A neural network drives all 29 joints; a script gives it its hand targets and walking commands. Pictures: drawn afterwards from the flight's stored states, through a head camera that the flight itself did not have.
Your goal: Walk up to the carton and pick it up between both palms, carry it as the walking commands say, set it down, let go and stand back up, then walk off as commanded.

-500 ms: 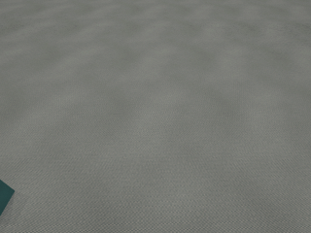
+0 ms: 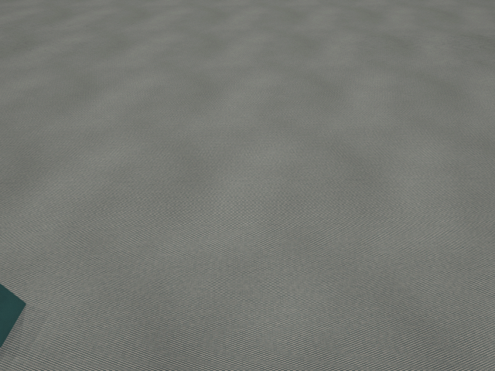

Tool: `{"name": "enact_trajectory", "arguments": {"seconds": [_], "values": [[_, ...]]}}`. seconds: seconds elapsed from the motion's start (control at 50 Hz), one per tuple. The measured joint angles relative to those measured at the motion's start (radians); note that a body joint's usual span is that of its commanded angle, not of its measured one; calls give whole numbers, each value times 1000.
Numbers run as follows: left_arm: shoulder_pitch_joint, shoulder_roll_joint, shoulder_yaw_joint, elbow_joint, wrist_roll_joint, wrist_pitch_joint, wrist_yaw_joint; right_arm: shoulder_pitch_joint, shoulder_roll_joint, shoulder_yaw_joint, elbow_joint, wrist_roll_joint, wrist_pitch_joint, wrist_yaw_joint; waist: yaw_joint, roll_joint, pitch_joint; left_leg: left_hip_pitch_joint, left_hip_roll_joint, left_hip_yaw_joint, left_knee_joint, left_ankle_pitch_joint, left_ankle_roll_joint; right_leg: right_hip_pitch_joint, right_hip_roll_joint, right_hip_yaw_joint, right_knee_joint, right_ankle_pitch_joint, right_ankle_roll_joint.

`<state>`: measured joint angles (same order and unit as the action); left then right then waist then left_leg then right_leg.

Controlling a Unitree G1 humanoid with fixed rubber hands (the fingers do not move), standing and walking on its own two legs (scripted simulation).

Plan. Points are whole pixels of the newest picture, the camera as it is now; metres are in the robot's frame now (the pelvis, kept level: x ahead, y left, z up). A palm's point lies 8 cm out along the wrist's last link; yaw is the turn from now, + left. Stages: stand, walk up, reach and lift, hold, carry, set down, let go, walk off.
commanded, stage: stand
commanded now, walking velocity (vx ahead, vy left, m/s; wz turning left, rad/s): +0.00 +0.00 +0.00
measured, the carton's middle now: out of the picture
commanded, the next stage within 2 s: walk off in 0.28 s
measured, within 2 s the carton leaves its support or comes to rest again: neither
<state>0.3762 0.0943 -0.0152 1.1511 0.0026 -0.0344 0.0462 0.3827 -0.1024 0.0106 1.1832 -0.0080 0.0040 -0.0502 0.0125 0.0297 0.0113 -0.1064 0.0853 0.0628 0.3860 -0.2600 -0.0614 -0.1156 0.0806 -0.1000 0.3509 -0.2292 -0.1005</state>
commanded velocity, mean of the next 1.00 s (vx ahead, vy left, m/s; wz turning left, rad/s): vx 0.00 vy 0.00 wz -0.34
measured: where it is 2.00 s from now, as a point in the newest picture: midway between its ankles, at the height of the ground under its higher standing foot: outside the picture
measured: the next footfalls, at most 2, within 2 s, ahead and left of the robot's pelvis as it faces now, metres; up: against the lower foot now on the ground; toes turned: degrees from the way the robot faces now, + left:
right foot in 1.12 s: -0.01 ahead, -0.13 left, +0.00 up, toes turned -28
left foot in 1.62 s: +0.05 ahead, +0.07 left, +0.00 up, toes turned -34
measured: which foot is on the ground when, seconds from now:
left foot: down 0.00-1.00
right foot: down 0.00-0.80, up 0.82-1.00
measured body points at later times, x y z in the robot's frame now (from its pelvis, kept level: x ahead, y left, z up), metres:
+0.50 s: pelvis +0.00 +0.00 +0.00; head +0.00 -0.01 +0.45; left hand -0.06 +0.20 -0.16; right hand -0.07 -0.19 -0.17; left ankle -0.04 +0.15 -0.74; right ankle -0.02 -0.05 -0.74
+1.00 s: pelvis -0.02 +0.02 -0.01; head +0.01 +0.01 +0.44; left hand +0.13 +0.25 -0.15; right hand -0.08 -0.22 -0.16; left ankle -0.04 +0.15 -0.74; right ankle -0.05 -0.09 -0.69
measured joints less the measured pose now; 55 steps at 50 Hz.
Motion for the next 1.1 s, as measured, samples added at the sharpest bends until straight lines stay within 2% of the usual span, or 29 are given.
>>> {"name": "enact_trajectory", "arguments": {"seconds": [0.48, 0.64, 0.7, 0.74, 0.8, 0.86, 0.92, 0.98, 1.04, 1.1], "values": [[16, 2, 3, 1, -1, 0, -2, 15, 1, -2, -1, -1, 0, 1, 2, 1, -6, -8, 4, -1, 8, -4, 1, 1, 4, 0, -13, 7, 1], [-6, 24, 22, -59, 8, 13, -7, -15, -27, -28, -59, 2, -1, -25, 17, 4, 4, -83, 27, 33, 115, -57, -5, -77, 19, 34, 66, -13, -1], [-20, 48, 38, -86, 12, 22, -7, -34, -41, -40, -92, 4, -2, -30, 20, -11, 0, -111, 26, 50, 151, -79, -9, -119, 17, 53, 111, -27, 4], [-33, 65, 49, -102, 14, 29, -6, -49, -47, -47, -115, 4, -4, -33, 19, -30, 0, -116, 18, 70, 152, -79, 3, -144, 9, 73, 139, -33, 12], [-58, 91, 62, -133, 9, 36, -7, -74, -54, -57, -149, 0, -8, -37, 13, -65, 14, -106, -3, 119, 145, -75, 37, -195, -11, 108, 225, -46, 33], [-91, 101, 80, -165, 19, 55, -5, -85, -71, -63, -176, -11, -5, -43, 0, -50, 25, -87, 21, 167, 148, -83, 49, -314, -38, 39, 545, -228, 69], [-141, 119, 96, -199, 29, 72, -18, -66, -68, -60, -192, -23, -7, -42, -2, -44, 22, -64, 46, 206, 121, -71, 39, -388, -84, 10, 732, -219, 93], [-190, 122, 97, -233, 26, 80, -36, -60, -69, -60, -212, -34, -7, -30, 0, -38, 34, -56, 66, 243, 117, -68, 25, -394, -127, 13, 686, -150, 113], [-221, 115, 92, -260, 24, 83, -58, -68, -80, -65, -231, -36, -8, -10, -12, -27, 54, -54, 90, 279, 147, -85, 7, -345, -157, 10, 517, -144, 117], [-235, 110, 84, -285, 28, 75, -73, -67, -106, -77, -243, -28, -4, 7, -26, -8, 63, -68, 132, 305, 227, -129, -21, -262, -159, -9, 337, -106, 111]]}}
